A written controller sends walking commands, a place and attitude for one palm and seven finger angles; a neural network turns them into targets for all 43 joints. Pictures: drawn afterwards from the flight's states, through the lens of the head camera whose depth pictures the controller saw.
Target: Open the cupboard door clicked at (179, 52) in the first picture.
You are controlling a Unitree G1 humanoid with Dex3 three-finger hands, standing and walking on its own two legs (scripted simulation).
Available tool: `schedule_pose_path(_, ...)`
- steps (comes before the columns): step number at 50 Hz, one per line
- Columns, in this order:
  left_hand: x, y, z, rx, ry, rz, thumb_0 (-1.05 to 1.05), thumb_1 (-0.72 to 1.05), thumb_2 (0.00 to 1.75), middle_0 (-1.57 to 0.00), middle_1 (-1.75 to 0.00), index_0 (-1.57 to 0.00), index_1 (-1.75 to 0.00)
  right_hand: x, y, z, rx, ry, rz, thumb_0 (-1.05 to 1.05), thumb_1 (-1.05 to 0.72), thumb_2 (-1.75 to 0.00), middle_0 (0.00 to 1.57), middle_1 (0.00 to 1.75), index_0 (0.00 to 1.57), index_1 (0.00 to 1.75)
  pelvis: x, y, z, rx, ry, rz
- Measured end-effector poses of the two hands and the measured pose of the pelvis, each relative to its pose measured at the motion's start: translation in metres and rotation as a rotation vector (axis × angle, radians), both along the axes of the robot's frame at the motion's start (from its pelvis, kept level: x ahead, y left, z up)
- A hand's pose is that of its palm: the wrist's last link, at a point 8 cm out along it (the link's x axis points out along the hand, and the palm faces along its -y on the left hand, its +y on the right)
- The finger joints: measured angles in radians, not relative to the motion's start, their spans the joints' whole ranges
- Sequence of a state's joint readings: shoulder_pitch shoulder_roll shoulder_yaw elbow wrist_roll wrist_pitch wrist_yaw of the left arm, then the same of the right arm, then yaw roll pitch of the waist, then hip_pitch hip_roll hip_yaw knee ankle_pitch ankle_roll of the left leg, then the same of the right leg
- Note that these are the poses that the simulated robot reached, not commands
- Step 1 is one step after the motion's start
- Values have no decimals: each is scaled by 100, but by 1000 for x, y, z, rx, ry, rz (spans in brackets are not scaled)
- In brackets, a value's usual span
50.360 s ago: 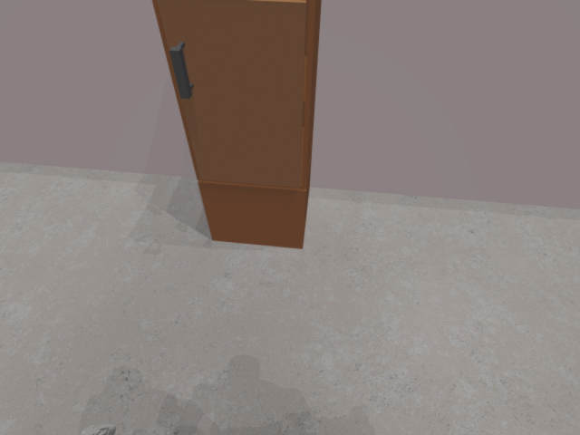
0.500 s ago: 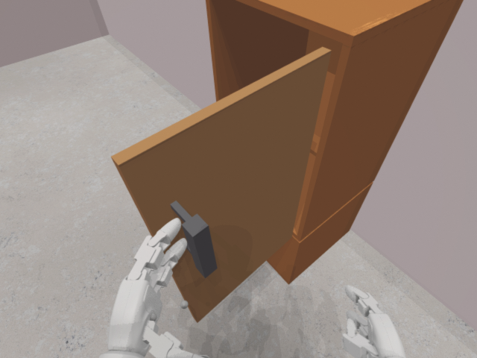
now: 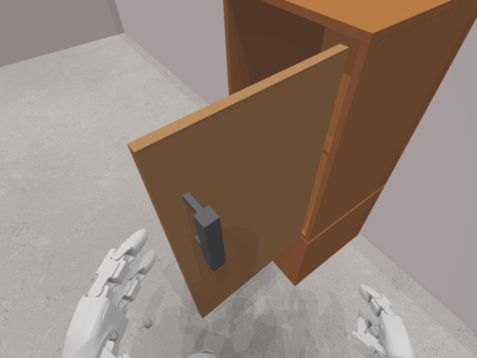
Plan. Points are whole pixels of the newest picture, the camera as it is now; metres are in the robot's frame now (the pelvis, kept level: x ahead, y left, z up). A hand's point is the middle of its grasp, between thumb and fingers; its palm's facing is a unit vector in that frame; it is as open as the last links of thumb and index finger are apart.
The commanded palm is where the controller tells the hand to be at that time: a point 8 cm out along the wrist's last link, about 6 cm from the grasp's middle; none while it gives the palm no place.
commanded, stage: draw the hand back to the body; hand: left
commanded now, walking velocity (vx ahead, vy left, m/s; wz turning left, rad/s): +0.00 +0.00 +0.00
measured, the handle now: (203, 231) +0.29 +0.08 +0.10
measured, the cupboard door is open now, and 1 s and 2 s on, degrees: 93 93 93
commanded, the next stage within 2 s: step back with the hand held close in 1.64 s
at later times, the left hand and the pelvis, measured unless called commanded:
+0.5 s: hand (104, 302) +0.17 +0.17 +0.13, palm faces -0.03 -1.00 -0.06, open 16.3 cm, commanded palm +0.14 +0.23 +0.15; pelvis +0.00 +0.02 +0.01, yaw +0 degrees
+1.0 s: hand (32, 261) +0.20 +0.25 +0.18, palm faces +0.30 -0.88 -0.37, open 12.2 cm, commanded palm +0.15 +0.29 +0.21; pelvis +0.02 +0.03 +0.05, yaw -1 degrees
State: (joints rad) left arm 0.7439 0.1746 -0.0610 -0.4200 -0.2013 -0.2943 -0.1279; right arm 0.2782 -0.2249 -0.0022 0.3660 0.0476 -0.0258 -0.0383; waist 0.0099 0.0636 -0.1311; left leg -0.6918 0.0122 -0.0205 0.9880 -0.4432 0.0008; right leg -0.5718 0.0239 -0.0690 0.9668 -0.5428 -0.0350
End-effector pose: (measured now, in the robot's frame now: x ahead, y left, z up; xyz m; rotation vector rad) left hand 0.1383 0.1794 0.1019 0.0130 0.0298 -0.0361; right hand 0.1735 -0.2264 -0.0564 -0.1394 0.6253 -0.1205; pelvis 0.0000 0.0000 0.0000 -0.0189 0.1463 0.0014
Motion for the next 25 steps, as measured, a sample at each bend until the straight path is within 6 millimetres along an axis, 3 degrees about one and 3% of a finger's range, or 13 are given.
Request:
schedule_pose_path(8,4,3,2,-2,-12,-21,-1,-50,30,-16,-30,-15,-30,-2,12,2,4,-18,0,2,-90,-90,20,30,20,30,-3,9,-1,-7,1,-4)
schedule_pose_path(25,11,45,35,48,-30,7,-1,-50,30,-16,-30,-15,-30,4,29,19,4,-45,13,2,-90,-90,20,30,20,30,4,21,13,-20,-40,-2)
